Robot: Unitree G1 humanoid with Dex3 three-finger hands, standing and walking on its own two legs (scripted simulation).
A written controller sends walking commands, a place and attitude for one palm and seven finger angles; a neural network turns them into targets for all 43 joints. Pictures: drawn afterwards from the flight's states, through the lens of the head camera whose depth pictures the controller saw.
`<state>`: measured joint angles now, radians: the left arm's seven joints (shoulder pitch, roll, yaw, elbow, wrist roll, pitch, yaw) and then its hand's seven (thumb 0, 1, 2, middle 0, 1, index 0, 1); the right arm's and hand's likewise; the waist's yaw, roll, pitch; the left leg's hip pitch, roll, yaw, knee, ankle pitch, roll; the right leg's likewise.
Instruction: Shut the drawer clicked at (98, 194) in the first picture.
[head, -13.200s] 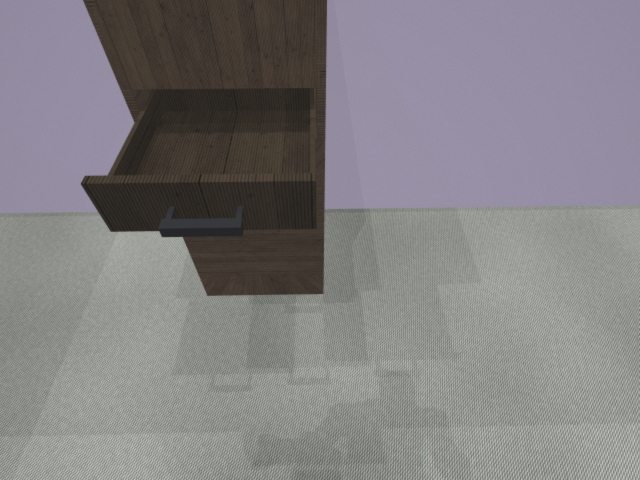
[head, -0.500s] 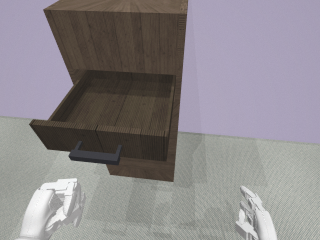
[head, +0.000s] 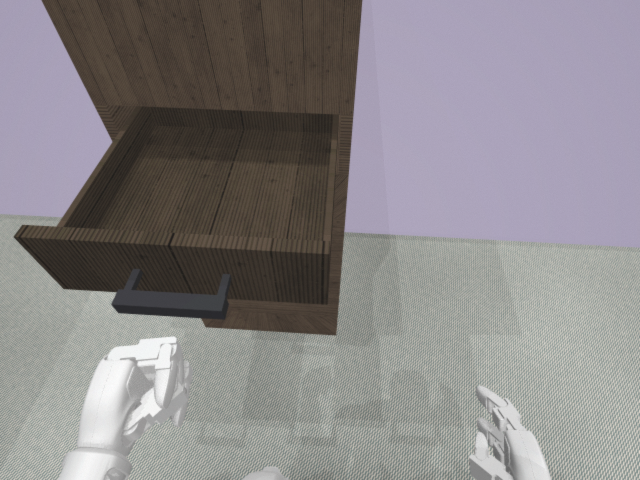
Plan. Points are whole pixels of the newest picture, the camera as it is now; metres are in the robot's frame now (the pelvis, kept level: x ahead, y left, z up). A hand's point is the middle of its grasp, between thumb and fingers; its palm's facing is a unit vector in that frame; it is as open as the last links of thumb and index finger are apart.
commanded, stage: bring the fist close to the handle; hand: left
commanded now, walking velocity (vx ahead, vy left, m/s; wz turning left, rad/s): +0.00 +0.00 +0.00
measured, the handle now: (176, 291) +0.34 +0.21 +0.04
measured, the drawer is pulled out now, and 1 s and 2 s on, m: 0.29 0.29 0.19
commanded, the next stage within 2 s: push the drawer shut in 0.64 s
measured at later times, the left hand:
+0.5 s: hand (198, 369) +0.24 +0.15 +0.04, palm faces -0.02 -1.00 -0.05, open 3.3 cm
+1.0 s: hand (202, 354) +0.26 +0.15 +0.04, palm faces -0.03 -1.00 -0.05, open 3.3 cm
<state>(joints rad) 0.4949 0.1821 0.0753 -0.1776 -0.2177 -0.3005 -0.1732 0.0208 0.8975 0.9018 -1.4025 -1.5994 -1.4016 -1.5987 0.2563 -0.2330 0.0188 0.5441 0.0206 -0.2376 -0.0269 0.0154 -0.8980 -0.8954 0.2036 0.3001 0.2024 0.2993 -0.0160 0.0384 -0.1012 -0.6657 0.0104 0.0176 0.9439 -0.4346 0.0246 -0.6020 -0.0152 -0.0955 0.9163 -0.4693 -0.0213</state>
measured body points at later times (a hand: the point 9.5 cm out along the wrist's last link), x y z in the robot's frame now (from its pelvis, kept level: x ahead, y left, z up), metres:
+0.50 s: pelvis +0.00 -0.01 -0.01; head +0.05 -0.01 +0.43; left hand +0.23 +0.21 +0.05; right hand +0.16 -0.25 -0.10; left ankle +0.02 +0.10 -0.69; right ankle +0.00 -0.11 -0.69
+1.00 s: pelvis +0.00 -0.01 -0.02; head +0.06 -0.02 +0.43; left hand +0.25 +0.21 +0.05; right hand +0.17 -0.25 -0.10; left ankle +0.02 +0.10 -0.69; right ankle +0.00 -0.11 -0.69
